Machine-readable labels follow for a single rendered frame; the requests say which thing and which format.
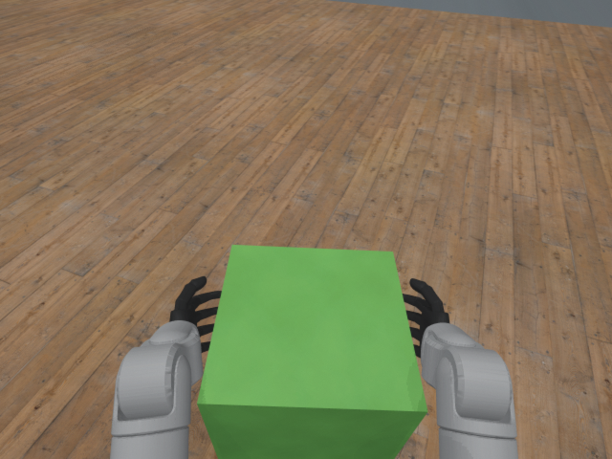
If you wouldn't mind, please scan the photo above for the right robot forearm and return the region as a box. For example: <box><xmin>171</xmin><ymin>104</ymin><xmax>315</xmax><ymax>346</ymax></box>
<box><xmin>421</xmin><ymin>322</ymin><xmax>518</xmax><ymax>459</ymax></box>

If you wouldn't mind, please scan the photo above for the left robot hand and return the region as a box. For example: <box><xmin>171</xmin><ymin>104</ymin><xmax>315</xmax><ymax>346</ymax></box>
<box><xmin>169</xmin><ymin>276</ymin><xmax>222</xmax><ymax>353</ymax></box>

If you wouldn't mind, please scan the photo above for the right robot hand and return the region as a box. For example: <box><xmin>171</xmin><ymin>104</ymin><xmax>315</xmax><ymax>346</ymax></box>
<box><xmin>403</xmin><ymin>278</ymin><xmax>449</xmax><ymax>358</ymax></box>

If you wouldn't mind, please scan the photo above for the left robot forearm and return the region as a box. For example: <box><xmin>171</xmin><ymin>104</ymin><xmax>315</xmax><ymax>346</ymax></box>
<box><xmin>110</xmin><ymin>320</ymin><xmax>204</xmax><ymax>459</ymax></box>

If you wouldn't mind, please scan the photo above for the carton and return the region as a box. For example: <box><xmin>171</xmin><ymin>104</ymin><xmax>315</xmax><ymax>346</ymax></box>
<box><xmin>197</xmin><ymin>245</ymin><xmax>428</xmax><ymax>459</ymax></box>

